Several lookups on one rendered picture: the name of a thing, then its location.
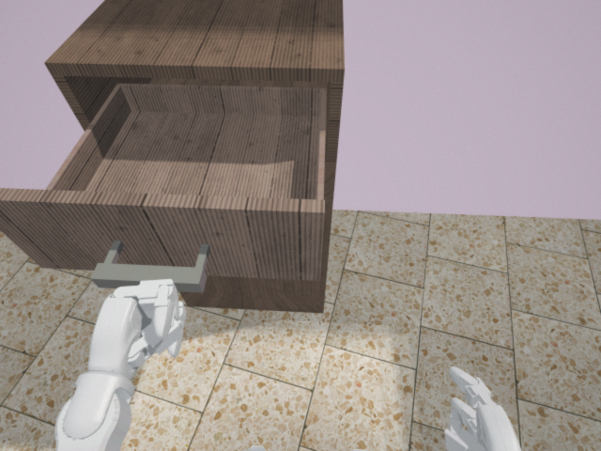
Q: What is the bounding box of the handle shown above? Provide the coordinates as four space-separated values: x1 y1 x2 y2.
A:
90 241 210 293

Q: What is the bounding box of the right robot hand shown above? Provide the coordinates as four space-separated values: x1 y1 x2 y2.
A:
444 366 521 451

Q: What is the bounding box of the cabinet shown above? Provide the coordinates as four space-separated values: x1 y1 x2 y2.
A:
44 0 345 313

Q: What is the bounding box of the drawer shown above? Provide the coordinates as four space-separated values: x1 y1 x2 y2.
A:
0 84 327 281

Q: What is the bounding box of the left robot hand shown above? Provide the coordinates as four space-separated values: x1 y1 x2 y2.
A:
87 279 187 380

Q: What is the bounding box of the left robot forearm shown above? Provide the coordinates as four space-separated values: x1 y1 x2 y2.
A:
54 371 135 451

